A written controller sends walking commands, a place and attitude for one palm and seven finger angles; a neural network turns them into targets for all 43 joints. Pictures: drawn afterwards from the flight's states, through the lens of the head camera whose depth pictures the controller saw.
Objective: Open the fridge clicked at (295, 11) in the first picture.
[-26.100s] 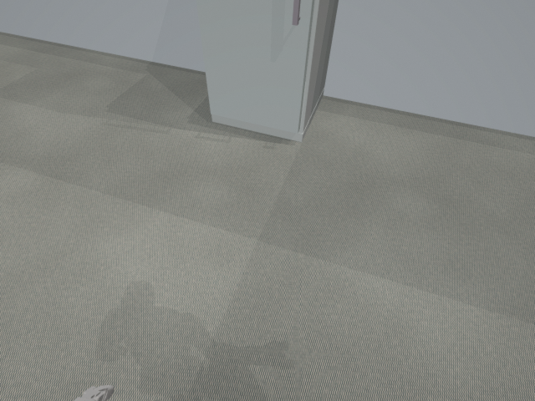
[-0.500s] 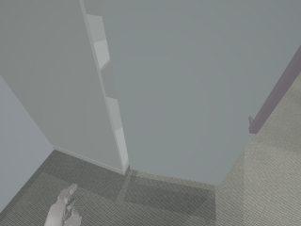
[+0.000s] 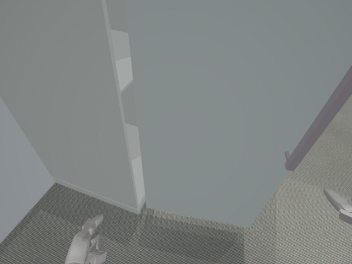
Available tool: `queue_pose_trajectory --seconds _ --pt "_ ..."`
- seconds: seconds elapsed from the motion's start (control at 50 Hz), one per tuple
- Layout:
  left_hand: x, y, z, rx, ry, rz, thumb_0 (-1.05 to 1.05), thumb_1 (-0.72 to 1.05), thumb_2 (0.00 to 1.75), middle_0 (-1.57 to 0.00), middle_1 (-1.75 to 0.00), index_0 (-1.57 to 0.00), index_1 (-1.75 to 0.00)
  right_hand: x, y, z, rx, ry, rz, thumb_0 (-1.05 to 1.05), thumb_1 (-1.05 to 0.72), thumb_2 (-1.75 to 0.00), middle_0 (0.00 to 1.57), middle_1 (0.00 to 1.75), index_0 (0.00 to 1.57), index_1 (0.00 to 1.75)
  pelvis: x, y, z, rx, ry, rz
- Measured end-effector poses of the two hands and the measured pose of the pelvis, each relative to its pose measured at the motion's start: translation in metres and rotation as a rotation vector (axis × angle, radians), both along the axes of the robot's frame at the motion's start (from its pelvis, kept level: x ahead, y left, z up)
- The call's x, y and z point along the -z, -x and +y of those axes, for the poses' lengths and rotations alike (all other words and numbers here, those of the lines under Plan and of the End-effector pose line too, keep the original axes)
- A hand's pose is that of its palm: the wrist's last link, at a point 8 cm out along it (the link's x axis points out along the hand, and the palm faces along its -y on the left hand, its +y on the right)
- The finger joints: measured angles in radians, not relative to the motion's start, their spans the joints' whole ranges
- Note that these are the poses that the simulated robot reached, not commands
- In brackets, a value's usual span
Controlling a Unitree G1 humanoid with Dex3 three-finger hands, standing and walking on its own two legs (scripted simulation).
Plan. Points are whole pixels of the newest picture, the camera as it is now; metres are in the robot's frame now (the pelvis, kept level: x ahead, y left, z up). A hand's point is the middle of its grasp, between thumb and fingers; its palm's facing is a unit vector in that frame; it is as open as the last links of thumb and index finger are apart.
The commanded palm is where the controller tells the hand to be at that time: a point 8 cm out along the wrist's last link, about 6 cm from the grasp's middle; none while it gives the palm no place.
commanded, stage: draw the hand back to the body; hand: right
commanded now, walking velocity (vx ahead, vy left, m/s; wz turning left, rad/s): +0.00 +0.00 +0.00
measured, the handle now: (320, 113) +0.44 -0.37 +0.14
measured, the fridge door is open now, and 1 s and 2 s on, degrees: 81 81 81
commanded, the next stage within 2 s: step back with the hand held close in 0.60 s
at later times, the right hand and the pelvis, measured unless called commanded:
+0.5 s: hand (317, 188) +0.22 -0.25 +0.15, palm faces +0.46 +0.78 -0.41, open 7.5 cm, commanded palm +0.17 -0.28 +0.18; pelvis +0.03 +0.03 +0.00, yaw +1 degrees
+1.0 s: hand (330, 195) +0.21 -0.27 +0.15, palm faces +0.35 +0.82 -0.45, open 7.4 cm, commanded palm +0.15 -0.31 +0.18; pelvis +0.00 -0.01 +0.00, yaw +1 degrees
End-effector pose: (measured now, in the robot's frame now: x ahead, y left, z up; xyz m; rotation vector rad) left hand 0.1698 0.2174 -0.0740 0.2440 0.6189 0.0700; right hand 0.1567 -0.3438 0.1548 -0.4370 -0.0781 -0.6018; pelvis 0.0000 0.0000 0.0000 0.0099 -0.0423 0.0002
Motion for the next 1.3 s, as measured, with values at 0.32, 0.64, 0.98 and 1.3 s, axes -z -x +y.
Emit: queue_pose_trajectory --seconds 0.32,0.64,0.98,1.3 --pt "-0.004 -0.025 0.032 -0.044 0.006 -0.006 0.02 0.91 0.9 -0.2 -0.3 -0.2 -0.3 -0.031 -0.018 0.068 -0.177 0.079 -0.053 0.01 -0.75 -0.83 0.22 0.39 0.22 0.39 -0.003 -0.024 0.022 -0.013 0.013 -0.01" --pt "0.001 -0.039 0.03 -0.024 0.01 0.038 0.02 0.91 0.9 -0.2 -0.3 -0.2 -0.3 -0.02 -0.019 0.069 -0.129 0.039 0.0 0.02 -0.89 -0.9 0.21 0.3 0.21 0.31 -0.004 -0.032 0.028 -0.004 0.016 -0.005" --pt "-0.01 -0.008 0.017 -0.11 -0.059 0.124 0.02 0.91 0.9 -0.2 -0.3 -0.2 -0.3 -0.011 -0.018 0.041 -0.253 0.08 0.021 0.02 -0.89 -0.9 0.21 0.3 0.22 0.3 -0.002 -0.006 -0.006 -0.007 -0.013 0.047" --pt "0.003 0.066 -0.033 -0.046 -0.038 0.106 0.01 0.9 0.9 -0.2 -0.3 -0.2 -0.3 -0.024 0.077 -0.006 -0.171 0.169 -0.08 0.02 -0.89 -0.9 0.21 0.3 0.21 0.3 0.009 0.068 -0.037 0.031 -0.051 0.053"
